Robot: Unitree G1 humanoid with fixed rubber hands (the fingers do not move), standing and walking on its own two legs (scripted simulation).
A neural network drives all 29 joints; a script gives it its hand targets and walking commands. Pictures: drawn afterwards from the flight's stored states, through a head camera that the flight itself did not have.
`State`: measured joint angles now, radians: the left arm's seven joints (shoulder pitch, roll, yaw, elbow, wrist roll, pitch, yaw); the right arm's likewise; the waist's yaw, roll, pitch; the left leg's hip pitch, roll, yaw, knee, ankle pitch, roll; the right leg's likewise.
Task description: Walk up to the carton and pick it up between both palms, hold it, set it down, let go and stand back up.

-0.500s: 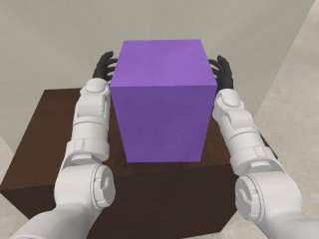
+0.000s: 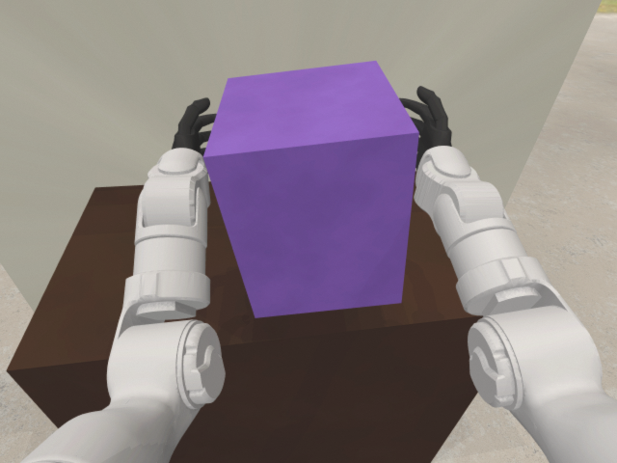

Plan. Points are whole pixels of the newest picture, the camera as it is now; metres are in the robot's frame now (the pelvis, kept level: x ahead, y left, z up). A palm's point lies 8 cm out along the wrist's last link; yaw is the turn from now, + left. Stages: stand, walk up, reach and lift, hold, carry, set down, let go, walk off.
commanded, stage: reach and lift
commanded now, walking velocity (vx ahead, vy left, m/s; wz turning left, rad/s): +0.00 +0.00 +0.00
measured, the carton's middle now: (314, 190) +0.41 +0.00 +0.19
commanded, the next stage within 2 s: hold in 1.28 s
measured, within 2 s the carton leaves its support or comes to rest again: neither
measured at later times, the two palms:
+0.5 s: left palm (209, 131) +0.40 +0.13 +0.28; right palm (470, 114) +0.38 -0.16 +0.31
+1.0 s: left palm (201, 109) +0.39 +0.13 +0.31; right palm (480, 86) +0.37 -0.16 +0.35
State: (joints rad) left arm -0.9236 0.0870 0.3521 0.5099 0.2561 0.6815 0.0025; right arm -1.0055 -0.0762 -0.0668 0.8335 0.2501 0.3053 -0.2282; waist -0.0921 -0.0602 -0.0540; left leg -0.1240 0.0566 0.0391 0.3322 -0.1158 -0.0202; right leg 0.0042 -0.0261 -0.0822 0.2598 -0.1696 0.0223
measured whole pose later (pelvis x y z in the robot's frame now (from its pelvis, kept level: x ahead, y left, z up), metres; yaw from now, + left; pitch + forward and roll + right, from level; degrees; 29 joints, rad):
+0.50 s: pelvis +0.01 -0.01 +0.00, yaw -2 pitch -3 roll -1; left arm -0.98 0.08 0.39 0.48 0.24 0.84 0.01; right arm -1.14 -0.16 0.03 0.85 0.38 0.52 -0.27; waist -0.10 -0.02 -0.15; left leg -0.14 0.07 0.03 0.33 -0.13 -0.04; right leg -0.03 0.00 -0.05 0.28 -0.18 0.01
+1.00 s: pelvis +0.01 -0.01 +0.00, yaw -2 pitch -2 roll -1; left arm -1.05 0.11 0.38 0.50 0.23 0.92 0.00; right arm -1.24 -0.20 0.04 0.88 0.42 0.63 -0.30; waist -0.09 -0.01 -0.19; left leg -0.18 0.07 0.01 0.35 -0.14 -0.04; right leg -0.06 0.01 -0.03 0.28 -0.18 0.01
